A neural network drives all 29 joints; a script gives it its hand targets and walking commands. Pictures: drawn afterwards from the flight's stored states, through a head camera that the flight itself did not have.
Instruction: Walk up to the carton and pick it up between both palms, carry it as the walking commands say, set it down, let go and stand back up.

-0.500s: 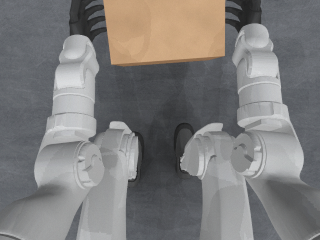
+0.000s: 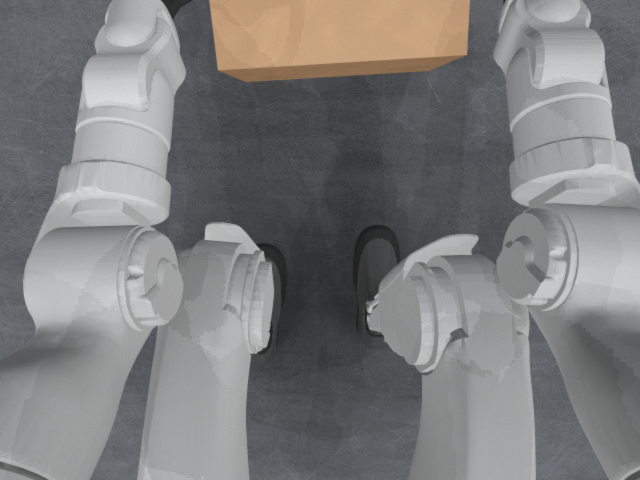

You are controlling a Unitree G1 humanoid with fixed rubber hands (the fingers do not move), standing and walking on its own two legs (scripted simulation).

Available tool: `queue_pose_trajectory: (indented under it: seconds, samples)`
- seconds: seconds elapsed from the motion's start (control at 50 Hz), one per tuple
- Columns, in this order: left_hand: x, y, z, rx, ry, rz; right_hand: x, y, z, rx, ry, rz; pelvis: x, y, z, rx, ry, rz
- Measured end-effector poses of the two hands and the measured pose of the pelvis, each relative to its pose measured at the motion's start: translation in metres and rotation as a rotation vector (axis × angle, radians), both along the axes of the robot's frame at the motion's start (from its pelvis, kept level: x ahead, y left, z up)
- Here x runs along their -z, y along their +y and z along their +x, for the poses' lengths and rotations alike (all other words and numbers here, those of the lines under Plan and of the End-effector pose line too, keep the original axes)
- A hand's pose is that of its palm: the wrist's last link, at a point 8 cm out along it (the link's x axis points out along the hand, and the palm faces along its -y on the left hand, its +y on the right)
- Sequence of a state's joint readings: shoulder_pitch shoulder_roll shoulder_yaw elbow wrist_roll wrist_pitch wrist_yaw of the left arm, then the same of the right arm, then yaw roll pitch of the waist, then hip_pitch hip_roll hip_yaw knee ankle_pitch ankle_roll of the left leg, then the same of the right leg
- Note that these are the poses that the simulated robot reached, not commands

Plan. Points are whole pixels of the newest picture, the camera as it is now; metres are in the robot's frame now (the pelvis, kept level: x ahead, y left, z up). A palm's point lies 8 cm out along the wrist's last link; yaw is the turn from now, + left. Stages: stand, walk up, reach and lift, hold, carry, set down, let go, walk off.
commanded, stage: set down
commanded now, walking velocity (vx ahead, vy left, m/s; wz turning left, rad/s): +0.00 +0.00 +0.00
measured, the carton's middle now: out of the picture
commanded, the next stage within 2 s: none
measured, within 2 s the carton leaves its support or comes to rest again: rests again in 0.72 s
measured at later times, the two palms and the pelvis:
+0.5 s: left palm (162, 14) +0.52 +0.16 -0.21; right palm out of the picture +0.54 -0.18 -0.21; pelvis +0.00 +0.00 -0.03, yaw +0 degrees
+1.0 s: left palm (164, 18) +0.52 +0.16 -0.22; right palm out of the picture +0.54 -0.18 -0.21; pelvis +0.00 +0.00 -0.03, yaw +0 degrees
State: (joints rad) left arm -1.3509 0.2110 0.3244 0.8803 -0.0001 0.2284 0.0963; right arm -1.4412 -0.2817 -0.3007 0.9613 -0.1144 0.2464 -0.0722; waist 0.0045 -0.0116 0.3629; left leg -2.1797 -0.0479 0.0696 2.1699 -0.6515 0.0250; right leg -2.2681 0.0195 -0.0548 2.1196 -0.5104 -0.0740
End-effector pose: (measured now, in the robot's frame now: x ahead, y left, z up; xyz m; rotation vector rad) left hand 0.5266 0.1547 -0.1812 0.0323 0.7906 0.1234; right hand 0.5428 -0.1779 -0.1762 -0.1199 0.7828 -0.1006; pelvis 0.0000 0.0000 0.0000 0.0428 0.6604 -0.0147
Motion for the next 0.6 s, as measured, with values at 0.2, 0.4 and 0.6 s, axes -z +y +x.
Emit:
queue_pose_trajectory:
  seconds: [0.2, 0.4, 0.6]
  samples:
    - [0.024, 0.002, 0.004, 0.051, 0.019, -0.003, 0.024, -0.002, 0.005, -0.028, 0.02, -0.015, 0.016, 0.002, 0.0, -0.007, -0.042, -0.003]
    - [0.025, 0.003, 0.002, 0.043, 0.011, -0.021, 0.021, -0.001, 0.002, -0.018, 0.01, 0.0, 0.026, 0.005, -0.003, -0.008, -0.081, -0.012]
    - [0.033, 0.002, -0.003, 0.05, 0.036, -0.019, 0.029, -0.003, 0.0, -0.03, 0.032, 0.002, 0.028, 0.004, -0.003, -0.011, -0.086, -0.01]
